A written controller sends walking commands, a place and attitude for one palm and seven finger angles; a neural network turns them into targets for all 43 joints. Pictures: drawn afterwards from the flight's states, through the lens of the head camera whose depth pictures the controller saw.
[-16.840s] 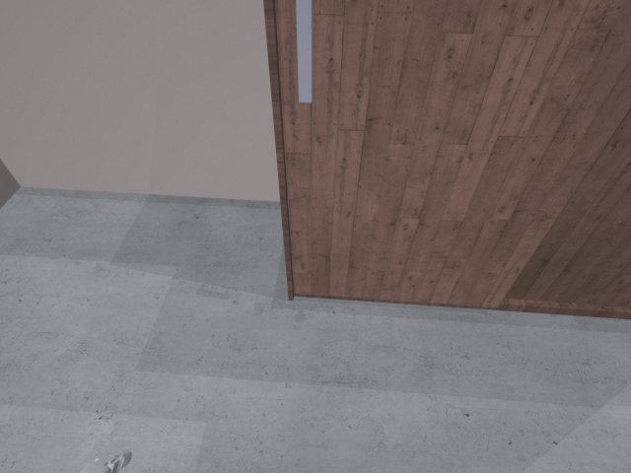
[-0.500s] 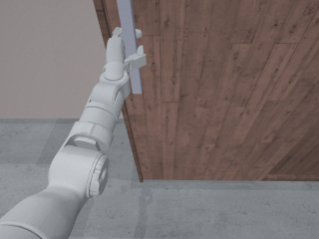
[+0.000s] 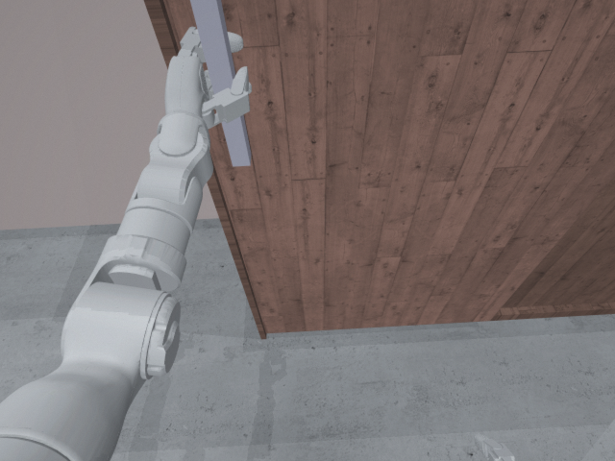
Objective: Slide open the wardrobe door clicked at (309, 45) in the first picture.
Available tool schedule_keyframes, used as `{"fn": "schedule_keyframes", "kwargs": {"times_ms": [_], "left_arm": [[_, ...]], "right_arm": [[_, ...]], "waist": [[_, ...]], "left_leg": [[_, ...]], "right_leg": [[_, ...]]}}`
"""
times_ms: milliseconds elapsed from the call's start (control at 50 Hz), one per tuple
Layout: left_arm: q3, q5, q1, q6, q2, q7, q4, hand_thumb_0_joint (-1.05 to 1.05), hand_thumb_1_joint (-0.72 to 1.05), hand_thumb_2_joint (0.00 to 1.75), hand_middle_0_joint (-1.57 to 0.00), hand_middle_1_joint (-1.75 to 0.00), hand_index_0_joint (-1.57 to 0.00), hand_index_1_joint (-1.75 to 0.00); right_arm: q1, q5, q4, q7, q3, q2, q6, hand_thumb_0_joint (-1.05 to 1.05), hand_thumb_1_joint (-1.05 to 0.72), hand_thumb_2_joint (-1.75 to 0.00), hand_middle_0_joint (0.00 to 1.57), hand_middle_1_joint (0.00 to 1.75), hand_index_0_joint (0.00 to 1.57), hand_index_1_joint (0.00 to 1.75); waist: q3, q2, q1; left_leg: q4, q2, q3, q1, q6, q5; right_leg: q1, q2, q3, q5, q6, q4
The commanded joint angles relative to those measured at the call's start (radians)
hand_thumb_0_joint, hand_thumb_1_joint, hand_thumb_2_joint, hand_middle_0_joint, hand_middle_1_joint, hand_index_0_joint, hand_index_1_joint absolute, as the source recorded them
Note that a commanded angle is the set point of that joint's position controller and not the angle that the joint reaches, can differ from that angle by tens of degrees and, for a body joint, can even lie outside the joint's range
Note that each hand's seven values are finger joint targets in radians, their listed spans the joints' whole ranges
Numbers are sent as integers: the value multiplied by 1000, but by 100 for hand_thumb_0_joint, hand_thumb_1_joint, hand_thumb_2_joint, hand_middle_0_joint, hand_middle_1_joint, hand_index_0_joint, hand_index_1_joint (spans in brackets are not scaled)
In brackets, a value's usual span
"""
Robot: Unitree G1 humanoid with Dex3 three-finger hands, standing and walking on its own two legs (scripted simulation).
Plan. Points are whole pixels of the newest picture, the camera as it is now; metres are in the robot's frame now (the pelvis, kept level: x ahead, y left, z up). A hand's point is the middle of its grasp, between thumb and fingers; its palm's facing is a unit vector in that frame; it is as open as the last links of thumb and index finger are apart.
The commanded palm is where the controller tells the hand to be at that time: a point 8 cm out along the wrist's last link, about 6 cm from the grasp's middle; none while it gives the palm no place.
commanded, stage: step sideways, sliding the door along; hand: left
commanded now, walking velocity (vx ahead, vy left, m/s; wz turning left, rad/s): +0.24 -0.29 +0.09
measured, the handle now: (224, 65) +0.54 +0.12 +0.23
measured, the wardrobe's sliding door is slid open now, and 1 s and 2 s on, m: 0.00 0.04 0.21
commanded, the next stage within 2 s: none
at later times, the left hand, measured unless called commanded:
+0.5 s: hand (248, 98) +0.49 +0.09 +0.21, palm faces +0.21 -0.97 -0.10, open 6.6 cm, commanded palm +0.47 +0.06 +0.22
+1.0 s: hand (283, 93) +0.51 +0.04 +0.21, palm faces +0.46 -0.88 -0.11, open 7.0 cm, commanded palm +0.48 -0.01 +0.22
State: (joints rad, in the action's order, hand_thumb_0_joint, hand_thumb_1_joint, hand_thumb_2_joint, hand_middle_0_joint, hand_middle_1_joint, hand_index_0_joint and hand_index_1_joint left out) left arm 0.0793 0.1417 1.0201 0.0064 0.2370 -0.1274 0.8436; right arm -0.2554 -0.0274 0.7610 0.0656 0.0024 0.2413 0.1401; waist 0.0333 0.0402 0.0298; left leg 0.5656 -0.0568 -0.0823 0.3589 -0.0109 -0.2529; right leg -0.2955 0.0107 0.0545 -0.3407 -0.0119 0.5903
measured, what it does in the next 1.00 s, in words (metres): steps to the right, turning left: right foot, then left foot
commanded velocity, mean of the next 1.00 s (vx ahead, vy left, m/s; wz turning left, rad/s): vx -0.05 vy -0.13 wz -0.12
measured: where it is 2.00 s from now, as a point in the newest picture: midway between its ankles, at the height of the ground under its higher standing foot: outside the picture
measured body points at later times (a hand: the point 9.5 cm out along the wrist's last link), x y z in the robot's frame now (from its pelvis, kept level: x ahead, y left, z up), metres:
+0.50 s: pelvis +0.04 -0.09 +0.00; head +0.16 -0.08 +0.43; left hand +0.47 +0.14 +0.22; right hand +0.29 -0.28 -0.13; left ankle +0.03 +0.08 -0.73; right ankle +0.08 -0.23 -0.69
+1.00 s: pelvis +0.17 -0.21 -0.01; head +0.27 -0.20 +0.43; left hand +0.48 +0.09 +0.22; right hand +0.44 -0.32 -0.12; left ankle +0.06 -0.06 -0.72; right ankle +0.22 -0.31 -0.73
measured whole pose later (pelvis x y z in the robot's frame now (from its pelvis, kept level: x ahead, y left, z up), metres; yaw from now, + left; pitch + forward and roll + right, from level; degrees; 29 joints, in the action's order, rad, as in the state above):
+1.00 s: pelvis +0.17 -0.21 -0.01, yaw +16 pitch -2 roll +1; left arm 0.03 0.10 0.59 0.06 0.18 -0.15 -0.02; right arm -0.11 -0.07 0.56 -0.01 0.00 0.22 0.12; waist 0.25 0.08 -0.16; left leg 0.68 -0.20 -0.17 0.18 -0.07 -0.37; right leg -0.31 0.02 0.05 -0.27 0.00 0.68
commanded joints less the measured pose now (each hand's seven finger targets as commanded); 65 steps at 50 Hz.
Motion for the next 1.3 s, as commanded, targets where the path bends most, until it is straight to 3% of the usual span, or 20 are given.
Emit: {"fn": "schedule_keyframes", "kwargs": {"times_ms": [0, 100, 160, 220, 300, 340, 400, 560, 620, 660, 720, 760, 920, 980, 1020, 1080, 1140, 1180, 1200, 1280], "left_arm": [[-101, -4, 610, -144, -7, 75, -394, 0, 90, 90, -45, -140, -45, -140], [-111, -17, 591, -137, -4, 71, -458, 0, 90, 90, -45, -140, -45, -140], [-81, -38, 565, -121, 35, 61, -478, 0, 90, 90, -45, -140, -45, -140], [-160, -49, 604, -152, -64, 71, -560, 0, 90, 90, -45, -140, -45, -140], [-271, -51, 608, -185, -173, 71, -732, 0, 90, 90, -45, -140, -45, -140], [-324, -20, 612, -198, -217, 89, -799, 0, 90, 90, -45, -140, -45, -140], [-282, -40, 600, -153, -211, 103, -754, 0, 90, 90, -45, -140, -45, -140], [-306, -57, 470, -155, -185, 112, -910, 0, 90, 90, -45, -140, -45, -140], [-247, -87, 411, -144, -73, 91, -965, 0, 90, 90, -45, -140, -45, -140], [-224, -81, 331, -125, -50, 79, -1031, 0, 90, 90, -45, -140, -45, -140], [-322, -58, 311, -149, -167, 72, -1159, 0, 90, 90, -45, -140, -45, -140], [-378, -44, 239, -172, -237, 84, -1202, 0, 90, 90, -45, -140, -45, -140], [-409, -62, 76, -131, -235, 94, -1295, 0, 90, 90, -45, -140, -45, -140], [-407, -83, -14, -130, -200, 85, -1360, 0, 90, 90, -45, -140, -45, -140], [-389, -82, -136, -121, -170, 63, -1409, 0, 90, 90, -45, -140, -45, -140], [-509, -64, -217, -133, -282, 54, -1628, 0, 90, 90, -45, -140, -45, -140], [-547, -67, -223, -177, -280, 65, -1760, 0, 90, 90, -45, -140, -45, -140], [-627, -75, -391, -184, -377, 83, -1714, 0, 90, 90, -45, -140, -45, -140], [-654, -89, -452, -189, -401, 95, -1664, 0, 90, 90, -45, -140, -45, -140], [-681, -134, -435, -199, -404, 101, -1726, 0, 90, 90, -45, -140, -45, -140]], "right_arm": [[50, -4, -128, 22, -38, 129, 27, 0, -90, -90, 20, 30, 20, 30], [87, -21, -143, 17, -36, 140, 0, 0, -90, -90, 20, 30, 20, 30], [152, -34, -160, 28, -30, 112, -2, 0, -90, -90, 20, 30, 20, 30], [155, -21, -144, 26, -24, 85, 16, 0, -90, -90, 20, 30, 20, 30], [157, -9, -158, 26, -32, 74, 18, 0, -90, -90, 20, 30, 20, 30], [117, -26, -181, -5, -72, 149, 4, 0, -90, -90, 20, 30, 20, 30], [185, -28, -207, -53, -87, 145, -27, 0, -90, -90, 20, 30, 20, 30], [209, -49, -288, -55, -88, 123, -9, 0, -90, -90, 20, 30, 20, 30], [242, -49, -288, -30, -76, 59, -1, 0, -90, -90, 20, 30, 20, 30], [259, -50, -269, 4, -71, 49, 9, 0, -90, -90, 20, 30, 20, 30], [265, -36, -258, 11, -52, 42, 32, 0, -90, -90, 20, 30, 20, 30], [250, -38, -305, -27, -72, 83, 19, 0, -90, -90, 20, 30, 20, 30], [259, -47, -368, -74, -38, 71, 36, 0, -90, -90, 20, 30, 20, 30], [283, -42, -380, -64, -29, 49, 32, 0, -90, -90, 20, 30, 20, 30], [281, -39, -382, -48, -39, 31, 16, 0, -90, -90, 20, 30, 20, 30], [282, -45, -385, -59, -16, -5, 14, 0, -90, -90, 20, 30, 20, 30], [319, -35, -396, -73, -30, 19, -2, 0, -90, -90, 20, 30, 20, 30], [286, -40, -428, -111, -65, 74, -25, 0, -90, -90, 20, 30, 20, 30], [273, -50, -450, -129, -61, 68, -25, 0, -90, -90, 20, 30, 20, 30], [262, -26, -464, -125, -23, 47, 7, 0, -90, -90, 20, 30, 20, 30]], "waist": [[-372, 128, 39], [-381, 86, 18], [-330, -342, -29], [-312, -225, -38], [-402, -129, 8], [-509, 201, 31], [-427, -23, 14], [-447, 202, 8], [-475, -237, -17], [-452, -317, -41], [-486, -197, -10], [-541, 171, -17], [-407, 155, -23], [-394, -87, -24], [-363, -371, -79], [-410, -248, -58], [-445, -218, -5], [-559, 15, -34], [-541, 59, -59], [-385, 114, -27]], "left_leg": [[-102, -280, 330, -447, 173, 397], [20, -219, 170, -291, 115, 356], [387, 7, 15, 125, 3, -181], [407, 11, 31, 214, -1, -299], [-146, -18, -65, -254, 9, 253], [15, -425, 406, -870, 227, 1316], [-11, -469, 299, -690, 201, 903], [108, -244, 2, -513, 55, 778], [391, -2, -49, -96, 1, -40], [375, 26, 23, 33, -27, -310], [-45, -64, -20, -234, 3, 228], [18, -343, 201, -741, 131, 1310], [163, -265, -78, -665, 77, 995], [341, -151, -129, -367, 23, 530], [508, 35, -20, 49, -30, -333], [375, 25, 93, 147, -6, -366], [-4, -32, -32, -255, -16, 284], [54, -321, 189, -745, 136, 1246], [68, -358, 159, -801, 177, 1322], [107, -308, -28, -741, 85, 1114]], "right_leg": [[-148, -29, -36, -80, 16, 165], [120, 9, -38, 72, -22, -77], [425, 253, -319, 552, -162, -207], [565, 278, -239, 1023, -160, -78], [357, 143, -16, 1058, -41, 206], [-329, 4, -96, -64, 48, 582], [-324, 66, -218, -196, -5, 494], [55, -12, 35, 200, 22, 6], [404, 230, -180, 1185, -57, -46], [458, 266, -230, 1356, -90, 29], [319, 173, -86, 1182, -17, 179], [-211, 29, -32, 9, 55, 375], [-80, -1, 4, 189, 27, 24], [185, 109, -75, 946, 25, -66], [425, 266, -391, 1588, -71, -10], [520, 300, -407, 1478, -124, 52], [291, 136, -159, 1169, -28, 159], [-206, 42, -107, 136, 35, 341], [-324, 14, -125, -167, 23, 414], [-432, 25, -43, -68, 30, 358]]}}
